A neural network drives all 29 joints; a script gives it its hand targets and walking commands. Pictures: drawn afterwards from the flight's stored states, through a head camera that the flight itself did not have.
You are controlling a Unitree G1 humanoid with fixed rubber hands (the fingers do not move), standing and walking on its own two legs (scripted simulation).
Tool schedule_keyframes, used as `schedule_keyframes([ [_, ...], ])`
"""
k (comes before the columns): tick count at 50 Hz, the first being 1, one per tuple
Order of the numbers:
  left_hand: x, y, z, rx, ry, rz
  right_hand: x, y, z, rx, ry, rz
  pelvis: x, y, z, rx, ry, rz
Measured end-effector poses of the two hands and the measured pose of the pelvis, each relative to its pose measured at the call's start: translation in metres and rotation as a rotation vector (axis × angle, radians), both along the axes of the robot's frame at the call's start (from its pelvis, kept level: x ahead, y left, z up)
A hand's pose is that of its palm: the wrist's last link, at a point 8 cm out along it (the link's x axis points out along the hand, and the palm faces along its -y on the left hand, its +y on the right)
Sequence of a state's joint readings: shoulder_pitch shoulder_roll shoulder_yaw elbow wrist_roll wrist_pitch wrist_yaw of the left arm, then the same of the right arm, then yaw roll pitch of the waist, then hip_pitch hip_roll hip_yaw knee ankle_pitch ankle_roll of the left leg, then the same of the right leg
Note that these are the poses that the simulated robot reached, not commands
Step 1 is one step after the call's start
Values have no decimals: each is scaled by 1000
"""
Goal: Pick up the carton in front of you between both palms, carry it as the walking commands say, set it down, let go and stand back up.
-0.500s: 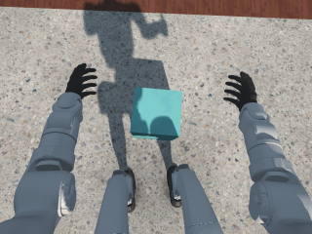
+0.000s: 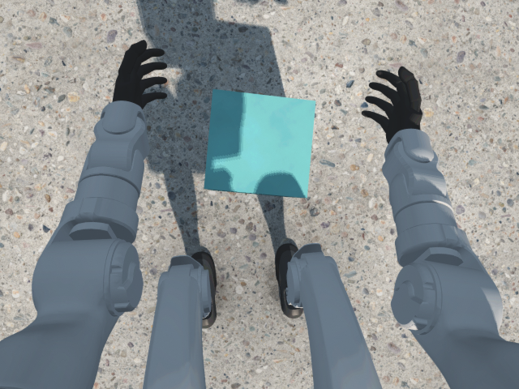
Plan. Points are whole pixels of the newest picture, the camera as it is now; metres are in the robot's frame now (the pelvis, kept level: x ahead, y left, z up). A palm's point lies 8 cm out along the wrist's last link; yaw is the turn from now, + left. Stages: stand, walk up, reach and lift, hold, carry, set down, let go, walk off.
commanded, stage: reach and lift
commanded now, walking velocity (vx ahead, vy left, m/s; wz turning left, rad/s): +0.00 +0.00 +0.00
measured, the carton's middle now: (256, 152) +0.46 -0.04 -0.45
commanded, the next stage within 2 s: none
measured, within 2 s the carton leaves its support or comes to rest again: leaves its support in 1.44 s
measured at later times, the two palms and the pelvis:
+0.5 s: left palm (167, 136) +0.49 +0.15 -0.35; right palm (345, 152) +0.44 -0.22 -0.35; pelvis -0.06 +0.00 -0.18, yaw +0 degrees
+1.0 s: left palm (178, 137) +0.50 +0.13 -0.38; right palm (334, 149) +0.45 -0.21 -0.38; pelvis -0.05 +0.00 -0.20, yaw +0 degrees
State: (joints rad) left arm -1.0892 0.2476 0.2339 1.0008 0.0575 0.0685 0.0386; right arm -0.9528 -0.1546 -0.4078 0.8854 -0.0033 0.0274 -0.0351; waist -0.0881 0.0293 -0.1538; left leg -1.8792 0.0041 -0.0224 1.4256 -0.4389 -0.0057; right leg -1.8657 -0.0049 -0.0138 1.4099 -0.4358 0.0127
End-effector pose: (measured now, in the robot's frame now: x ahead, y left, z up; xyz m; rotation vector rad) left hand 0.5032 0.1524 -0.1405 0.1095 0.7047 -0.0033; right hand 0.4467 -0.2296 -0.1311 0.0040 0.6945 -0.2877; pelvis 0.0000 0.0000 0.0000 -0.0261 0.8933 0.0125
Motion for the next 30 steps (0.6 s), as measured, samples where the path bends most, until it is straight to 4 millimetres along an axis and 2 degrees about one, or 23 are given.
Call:
schedule_keyframes([
  [6,-10,2,-77,2,-5,4,-8,-2,-74,-9,11,1,-7,2,-56,-7,21,-1],
  [10,-14,1,-116,1,-21,2,-11,-3,-114,-8,1,0,-18,3,-93,-7,-7,-3],
  [18,-12,-3,-165,6,-21,11,-10,-1,-168,5,3,-7,-43,3,-150,-4,-110,-2],
  [24,-11,-6,-202,5,20,14,-9,5,-208,15,45,-2,-54,2,-178,-3,-177,-4],
  [30,-11,-8,-240,2,37,15,-7,8,-247,15,66,9,-57,0,-199,0,-218,-8],
])
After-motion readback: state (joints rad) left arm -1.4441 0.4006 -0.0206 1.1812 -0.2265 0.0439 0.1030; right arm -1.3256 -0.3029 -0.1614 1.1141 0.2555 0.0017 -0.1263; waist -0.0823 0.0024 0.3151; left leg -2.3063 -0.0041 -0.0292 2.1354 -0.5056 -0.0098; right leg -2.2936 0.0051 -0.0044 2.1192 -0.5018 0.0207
